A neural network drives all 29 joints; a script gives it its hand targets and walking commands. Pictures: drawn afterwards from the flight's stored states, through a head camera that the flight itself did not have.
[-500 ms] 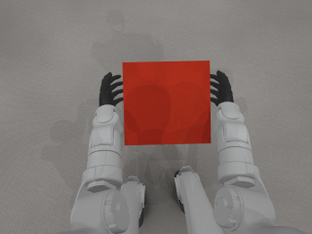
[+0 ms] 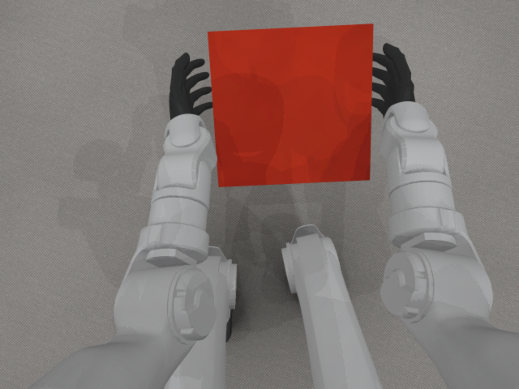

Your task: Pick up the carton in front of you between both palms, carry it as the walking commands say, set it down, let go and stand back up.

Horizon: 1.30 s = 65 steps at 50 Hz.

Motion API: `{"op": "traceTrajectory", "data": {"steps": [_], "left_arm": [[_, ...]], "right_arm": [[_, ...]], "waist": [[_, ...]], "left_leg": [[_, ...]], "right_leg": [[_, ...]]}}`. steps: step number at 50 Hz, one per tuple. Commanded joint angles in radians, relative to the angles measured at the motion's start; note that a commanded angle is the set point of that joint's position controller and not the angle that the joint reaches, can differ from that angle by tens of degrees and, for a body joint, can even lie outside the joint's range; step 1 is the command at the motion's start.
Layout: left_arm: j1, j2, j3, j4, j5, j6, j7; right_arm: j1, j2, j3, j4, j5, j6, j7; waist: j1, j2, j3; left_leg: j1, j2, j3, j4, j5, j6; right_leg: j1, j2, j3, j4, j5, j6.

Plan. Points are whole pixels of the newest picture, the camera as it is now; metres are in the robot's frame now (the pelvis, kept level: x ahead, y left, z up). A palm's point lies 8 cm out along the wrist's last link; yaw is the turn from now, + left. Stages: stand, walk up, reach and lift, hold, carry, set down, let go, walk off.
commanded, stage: set down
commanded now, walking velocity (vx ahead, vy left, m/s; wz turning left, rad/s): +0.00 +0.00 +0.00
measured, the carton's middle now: (284, 114) +0.50 -0.11 -0.20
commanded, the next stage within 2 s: none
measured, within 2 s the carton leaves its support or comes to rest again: rests again in 1.36 s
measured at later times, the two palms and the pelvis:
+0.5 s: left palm (219, 122) +0.52 +0.00 -0.24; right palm (379, 113) +0.48 -0.29 -0.25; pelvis -0.01 -0.01 -0.09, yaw +3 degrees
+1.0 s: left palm (216, 124) +0.52 +0.01 -0.27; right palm (375, 111) +0.49 -0.29 -0.27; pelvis -0.02 +0.00 -0.12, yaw +3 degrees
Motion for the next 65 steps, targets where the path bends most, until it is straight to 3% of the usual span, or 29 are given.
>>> {"op": "traceTrajectory", "data": {"steps": [1, 12, 22, 25, 31, 38, 51, 65], "left_arm": [[-0.644, -0.842, -0.492, 0.048, -0.099, -0.009, -0.254], [-0.798, -0.760, -0.426, 0.098, -0.122, -0.009, -0.248], [-0.926, -0.689, -0.433, 0.120, -0.189, -0.022, -0.239], [-0.950, -0.687, -0.447, 0.110, -0.202, -0.025, -0.241], [-0.960, -0.722, -0.525, 0.067, -0.248, -0.045, -0.244], [-0.921, -0.685, -0.490, 0.126, -0.227, -0.048, -0.254], [-0.855, -0.548, -0.337, 0.260, -0.126, -0.035, -0.251], [-0.700, -0.466, -0.262, 0.344, -0.053, -0.040, -0.270]], "right_arm": [[-0.589, 0.797, 0.449, -0.012, 0.127, -0.032, 0.263], [-0.732, 0.706, 0.424, 0.037, 0.140, -0.030, 0.261], [-0.855, 0.620, 0.454, 0.071, 0.197, -0.047, 0.264], [-0.901, 0.615, 0.459, 0.060, 0.227, -0.055, 0.277], [-0.854, 0.619, 0.459, 0.096, 0.259, -0.073, 0.284], [-0.795, 0.587, 0.395, 0.185, 0.221, -0.070, 0.304], [-0.779, 0.443, 0.258, 0.306, 0.136, -0.068, 0.339], [-0.683, 0.346, 0.195, 0.401, 0.086, -0.078, 0.334]], "waist": [[-0.079, -0.063, -1.041], [-0.097, -0.094, -1.001], [-0.112, -0.108, -0.961], [-0.128, -0.058, -0.896], [-0.155, 0.010, -0.906], [-0.173, 0.039, -0.756], [-0.148, 0.071, -0.555], [-0.108, 0.070, -0.426]], "left_leg": [[0.313, -0.086, 0.141, -0.106, 0.158, 0.002], [0.143, -0.097, 0.177, 0.049, 0.099, 0.011], [0.087, -0.094, 0.194, 0.185, 0.096, 0.015], [0.101, -0.089, 0.191, 0.217, 0.118, 0.019], [0.093, -0.091, 0.186, 0.258, 0.202, 0.011], [0.051, -0.091, 0.171, 0.263, 0.162, 0.013], [0.044, -0.077, 0.145, 0.243, 0.070, 0.021], [-0.013, -0.065, 0.135, 0.260, 0.106, 0.022]], "right_leg": [[0.755, 0.058, -0.157, -0.101, 0.305, 0.000], [0.710, 0.044, -0.153, 0.019, 0.267, 0.006], [0.693, 0.026, -0.149, 0.139, 0.303, 0.006], [0.584, 0.023, -0.142, 0.159, 0.321, -0.006], [0.646, 0.027, -0.117, 0.207, 0.470, -0.028], [0.510, 0.014, -0.122, 0.226, 0.391, -0.041], [0.294, -0.008, -0.113, 0.236, 0.194, -0.069], [0.247, -0.004, -0.069, 0.245, 0.206, -0.076]]}}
